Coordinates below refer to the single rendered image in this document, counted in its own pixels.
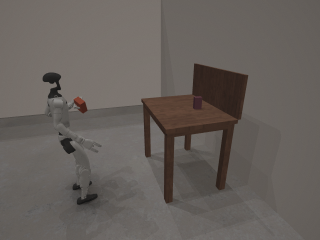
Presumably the left robot forearm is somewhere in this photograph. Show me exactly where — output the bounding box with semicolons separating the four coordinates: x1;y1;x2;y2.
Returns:
68;102;73;110

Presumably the right robot forearm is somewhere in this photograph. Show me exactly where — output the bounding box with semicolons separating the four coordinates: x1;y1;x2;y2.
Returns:
56;124;85;144

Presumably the right robot shin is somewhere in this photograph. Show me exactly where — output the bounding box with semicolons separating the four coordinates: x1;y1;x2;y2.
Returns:
79;169;91;199

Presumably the table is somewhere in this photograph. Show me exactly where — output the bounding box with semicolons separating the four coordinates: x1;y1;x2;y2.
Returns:
141;63;248;204

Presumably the right robot hand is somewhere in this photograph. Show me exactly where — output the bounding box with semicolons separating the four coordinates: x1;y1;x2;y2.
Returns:
82;139;102;153

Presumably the robot right foot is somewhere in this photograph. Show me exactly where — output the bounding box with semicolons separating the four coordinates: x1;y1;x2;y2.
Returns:
77;193;98;205

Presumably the right robot upper arm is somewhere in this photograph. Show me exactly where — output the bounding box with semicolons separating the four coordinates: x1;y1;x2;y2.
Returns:
52;98;64;131

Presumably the left robot upper arm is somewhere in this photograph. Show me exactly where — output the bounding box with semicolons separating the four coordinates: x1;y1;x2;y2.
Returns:
44;103;52;117

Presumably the sponge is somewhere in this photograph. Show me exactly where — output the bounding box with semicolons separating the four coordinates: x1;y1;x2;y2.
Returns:
73;97;88;113

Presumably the left robot hand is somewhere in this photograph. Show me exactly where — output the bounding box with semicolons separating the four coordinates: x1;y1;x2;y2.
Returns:
71;96;83;109

